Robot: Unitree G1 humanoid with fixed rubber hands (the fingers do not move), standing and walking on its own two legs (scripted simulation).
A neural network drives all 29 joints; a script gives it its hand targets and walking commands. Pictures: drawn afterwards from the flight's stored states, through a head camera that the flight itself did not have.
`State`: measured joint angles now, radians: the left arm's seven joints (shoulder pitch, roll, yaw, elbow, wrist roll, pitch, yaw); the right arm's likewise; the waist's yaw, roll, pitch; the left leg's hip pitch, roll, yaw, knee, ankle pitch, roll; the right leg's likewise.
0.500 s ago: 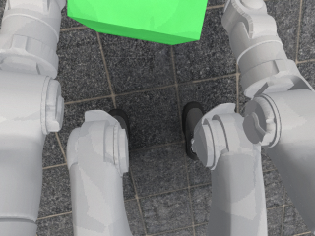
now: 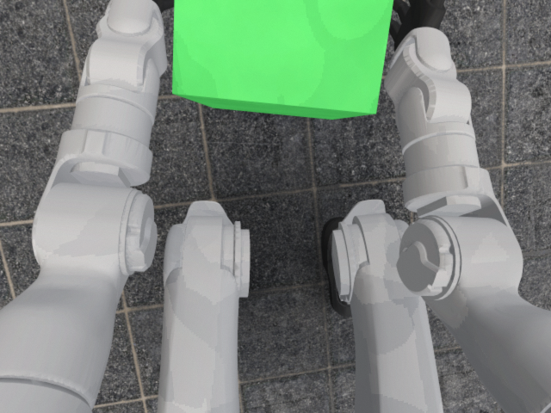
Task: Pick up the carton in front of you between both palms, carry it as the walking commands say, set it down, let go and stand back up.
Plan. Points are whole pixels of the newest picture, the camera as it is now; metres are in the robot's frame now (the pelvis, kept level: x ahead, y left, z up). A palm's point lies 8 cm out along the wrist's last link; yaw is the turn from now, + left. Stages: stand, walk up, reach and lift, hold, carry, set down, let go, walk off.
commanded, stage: reach and lift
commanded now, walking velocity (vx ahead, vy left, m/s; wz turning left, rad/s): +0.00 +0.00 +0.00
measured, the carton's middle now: (280, 32) +0.54 +0.03 -0.20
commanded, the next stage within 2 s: none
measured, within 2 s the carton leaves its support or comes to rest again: neither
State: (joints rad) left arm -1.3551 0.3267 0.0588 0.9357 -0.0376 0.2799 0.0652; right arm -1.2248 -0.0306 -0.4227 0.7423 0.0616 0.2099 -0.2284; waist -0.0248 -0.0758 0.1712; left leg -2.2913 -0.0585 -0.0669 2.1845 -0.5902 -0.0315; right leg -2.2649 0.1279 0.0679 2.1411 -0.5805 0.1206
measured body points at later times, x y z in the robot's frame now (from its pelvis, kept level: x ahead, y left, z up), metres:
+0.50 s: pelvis -0.01 -0.01 +0.12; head +0.26 +0.04 +0.48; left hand +0.50 +0.18 +0.05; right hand +0.50 -0.12 +0.06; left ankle +0.10 +0.12 -0.34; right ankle +0.11 -0.14 -0.34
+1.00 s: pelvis +0.04 -0.01 +0.25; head +0.20 +0.02 +0.68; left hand +0.45 +0.18 +0.20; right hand +0.46 -0.13 +0.22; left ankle +0.10 +0.12 -0.34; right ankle +0.11 -0.14 -0.34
